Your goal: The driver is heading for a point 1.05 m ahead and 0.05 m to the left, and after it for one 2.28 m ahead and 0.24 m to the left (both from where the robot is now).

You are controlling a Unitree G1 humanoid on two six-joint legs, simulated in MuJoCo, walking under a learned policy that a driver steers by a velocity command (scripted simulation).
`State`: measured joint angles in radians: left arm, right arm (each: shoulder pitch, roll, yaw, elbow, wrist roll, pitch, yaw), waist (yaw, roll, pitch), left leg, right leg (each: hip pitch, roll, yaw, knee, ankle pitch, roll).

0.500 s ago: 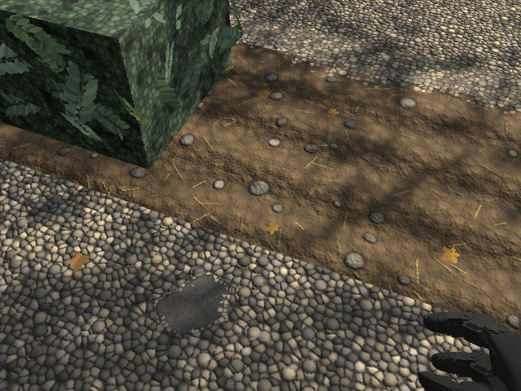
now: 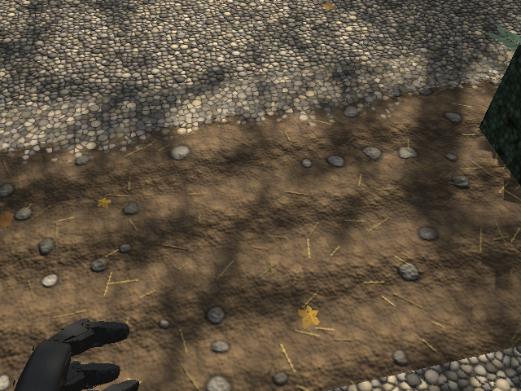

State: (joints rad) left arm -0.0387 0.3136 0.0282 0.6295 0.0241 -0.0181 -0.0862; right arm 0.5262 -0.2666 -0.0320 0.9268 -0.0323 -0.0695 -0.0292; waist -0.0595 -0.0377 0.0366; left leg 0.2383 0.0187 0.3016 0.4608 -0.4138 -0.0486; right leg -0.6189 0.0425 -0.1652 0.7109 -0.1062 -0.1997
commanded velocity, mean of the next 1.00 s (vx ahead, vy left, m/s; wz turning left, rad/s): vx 0.98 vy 0.00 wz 0.08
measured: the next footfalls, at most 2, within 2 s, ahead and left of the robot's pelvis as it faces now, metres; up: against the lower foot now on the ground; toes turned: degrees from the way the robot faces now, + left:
right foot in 0.02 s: +0.19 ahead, -0.02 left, +0.00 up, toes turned -5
left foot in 0.44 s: +0.63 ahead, +0.05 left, +0.00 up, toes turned -16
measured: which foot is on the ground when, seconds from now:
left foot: down 0.00-0.00, up 0.02-0.42, down 0.44-0.86, up 0.88-1.00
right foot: up 0.00-0.00, down 0.02-0.44, up 0.46-0.84, down 0.86-1.00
